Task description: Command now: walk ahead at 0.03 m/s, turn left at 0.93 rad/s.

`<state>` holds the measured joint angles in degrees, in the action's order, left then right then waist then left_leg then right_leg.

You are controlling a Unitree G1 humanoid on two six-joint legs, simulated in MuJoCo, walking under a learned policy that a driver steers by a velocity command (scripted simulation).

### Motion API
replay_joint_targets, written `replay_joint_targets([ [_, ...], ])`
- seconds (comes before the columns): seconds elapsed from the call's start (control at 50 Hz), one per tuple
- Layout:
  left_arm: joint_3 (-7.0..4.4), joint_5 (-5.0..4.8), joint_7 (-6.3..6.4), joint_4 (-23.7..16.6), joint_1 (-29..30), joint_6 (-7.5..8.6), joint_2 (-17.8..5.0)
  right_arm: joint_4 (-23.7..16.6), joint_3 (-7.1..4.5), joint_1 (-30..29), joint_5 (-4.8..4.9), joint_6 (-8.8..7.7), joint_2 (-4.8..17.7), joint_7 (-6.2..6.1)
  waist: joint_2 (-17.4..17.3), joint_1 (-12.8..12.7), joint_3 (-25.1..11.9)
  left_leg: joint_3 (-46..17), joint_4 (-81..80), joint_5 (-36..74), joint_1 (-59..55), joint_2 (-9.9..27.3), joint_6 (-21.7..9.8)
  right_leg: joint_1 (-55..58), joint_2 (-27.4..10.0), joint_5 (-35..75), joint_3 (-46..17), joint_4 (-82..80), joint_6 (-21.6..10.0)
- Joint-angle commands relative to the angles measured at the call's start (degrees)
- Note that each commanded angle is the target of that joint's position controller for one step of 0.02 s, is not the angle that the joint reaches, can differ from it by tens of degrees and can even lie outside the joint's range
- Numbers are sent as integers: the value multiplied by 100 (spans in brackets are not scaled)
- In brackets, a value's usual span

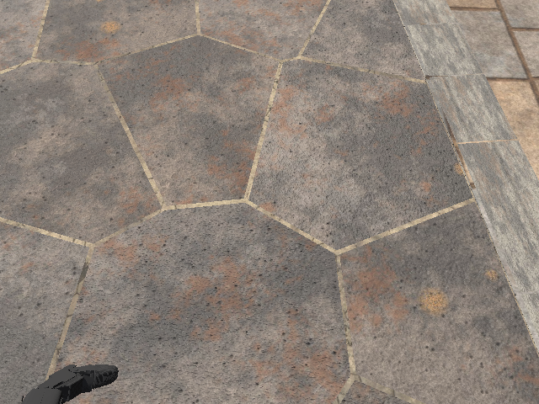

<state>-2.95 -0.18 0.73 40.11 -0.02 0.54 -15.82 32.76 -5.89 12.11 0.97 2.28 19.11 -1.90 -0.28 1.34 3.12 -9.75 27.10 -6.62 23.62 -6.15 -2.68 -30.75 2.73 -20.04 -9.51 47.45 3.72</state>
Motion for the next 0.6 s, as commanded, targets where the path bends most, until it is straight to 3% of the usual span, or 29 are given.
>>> replay_joint_targets([
  [0.02, -152, -25, 11, -165, -262, 43, -456, -527, -276, -165, 1, 24, 886, -85, -898, -97, -1266, -1633, -593, 324, -966, 1144, -734, 414, 252, 365, 220, -560, 28],
  [0.08, -231, -39, -43, -130, -346, 128, -575, -618, -277, -298, 0, 79, 881, -55, -1151, -68, -1150, -1995, -479, -81, -865, 1056, -607, 815, 251, 408, 206, -1318, -109],
  [0.12, -333, -30, -64, 17, -773, 185, -719, -693, -236, -503, 46, 103, 790, -41, -1114, -288, -1110, -1987, -127, -434, -511, 777, -370, 1675, 17, 1066, 249, -2484, -272],
  [0.14, -437, 45, -33, 14, -925, 164, -1073, -710, -140, -300, 17, 113, 499, -19, -456, -199, -1259, -1597, 664, -1775, 72, 396, -142, 2411, -999, 935, -549, -2863, -633],
  [0.16, -484, 202, 13, -33, -727, 78, -1445, -808, -69, -44, 34, 86, 251, 22, 1327, 164, -1096, -262, 2081, -2941, 1124, -469, 165, 2623, -2177, 1312, -2033, -3240, -1447],
  [0.18, -450, 347, 19, -171, -534, 111, -1222, -817, -198, -2, -46, -24, 784, 91, 1550, 177, -900, -130, 3371, -2704, 1561, 114, 379, 2225, -2673, 1235, -2580, -3393, -1882],
  [0.2, -365, 284, 77, -333, -228, 111, -866, -635, -285, 1, -4, -30, 1087, 119, 1071, 166, -759, 3, 3832, -2232, 1479, 376, 456, 2018, -2343, 1010, -1837, -3278, -1737],
  [0.22, -318, 184, 137, -388, -29, 75, -700, -492, -294, 61, -1, 14, 1050, 115, 765, 170, -592, 130, 4106, -1836, 1430, 462, 536, 1867, -1876, 901, -1123, -3179, -1474],
  [0.24, -286, 107, 188, -399, -63, 50, -666, -422, -245, 99, -44, 50, 889, 102, 605, 96, -565, 242, 4469, -1567, 1451, 491, 607, 1882, -1641, 1040, -783, -3115, -1385],
  [0.28, -254, 104, 231, -307, -369, 4, -728, -502, -101, -49, -10, 51, 562, 131, 471, -65, -471, 543, 4488, -1415, 1452, 555, 688, 1918, -1485, 1697, -291, -3112, -1496],
  [0.32, -274, 132, 207, -195, -781, -36, -836, -642, 9, -397, 13, 10, 372, 112, 647, -317, -555, 628, 3925, -1487, 1546, 600, 751, 2401, -1524, 2127, -143, -3049, -1655],
  [0.36, -309, 116, 156, -144, -943, -57, -967, -675, 64, -504, -20, -13, 312, 106, 832, -399, -745, 619, 3313, -1689, 1327, 664, 788, 2727, -1653, 2489, -73, -2929, -1750],
  [0.46, -348, -5, 27, -67, -904, -82, -1149, -528, 130, -413, -22, -3, 278, 129, 1184, -390, -921, 1006, 1598, -1775, 0, 587, 652, 2477, -1785, 2971, 192, -2713, -1744],
  [0.52, -275, -145, 19, 63, -919, -103, -1032, -259, 137, -1, -33, 0, 172, 175, 1099, -133, -889, 1207, -500, -517, -1086, 414, 303, 2234, -1660, 2975, 368, -2254, -1447],
  [0.54, -215, -152, 10, 185, -1196, -66, -863, -257, 123, 6, -53, 5, 288, 167, 892, -170, -937, 902, -901, 59, -1761, 598, 123, 1809, -1517, 2477, 498, -2076, -1073],
  [0.56, -82, 75, -46, 130, -1305, -2, -502, -335, 83, 71, -101, 25, 597, 117, -164, -303, -1226, -294, -779, 1409, -2614, 1602, -147, 1042, -1089, 1070, 936, -1223, -551],
  [0.58, -4, 179, -60, -30, -1187, 69, -276, -389, 75, -283, -247, 20, 822, 135, -1355, -431, -990, -1054, -602, 2117, -2148, 2474, -918, 356, -604, -708, 1249, -1076, -171],
  [0.6, -75, 161, -17, -63, -785, 58, -631, -392, 144, -293, -301, -73, 433, 162, -1076, -59, -950, -987, -707, 1746, -1793, 2411, -1224, 533, -698, -1061, 943, -577, -14],
])
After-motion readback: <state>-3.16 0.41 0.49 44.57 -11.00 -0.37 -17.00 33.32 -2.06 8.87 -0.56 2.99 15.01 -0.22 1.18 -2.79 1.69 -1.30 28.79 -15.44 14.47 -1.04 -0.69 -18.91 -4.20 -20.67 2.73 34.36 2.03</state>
